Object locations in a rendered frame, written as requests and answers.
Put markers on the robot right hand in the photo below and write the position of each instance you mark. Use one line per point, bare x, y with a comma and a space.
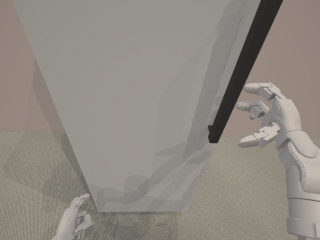
283, 112

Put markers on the robot left hand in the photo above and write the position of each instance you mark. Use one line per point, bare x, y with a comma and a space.
71, 219

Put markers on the right robot forearm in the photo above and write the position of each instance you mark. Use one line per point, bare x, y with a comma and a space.
301, 160

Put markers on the fridge door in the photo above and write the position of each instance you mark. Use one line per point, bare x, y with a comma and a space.
136, 83

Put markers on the handle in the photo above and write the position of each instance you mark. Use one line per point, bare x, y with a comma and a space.
261, 24

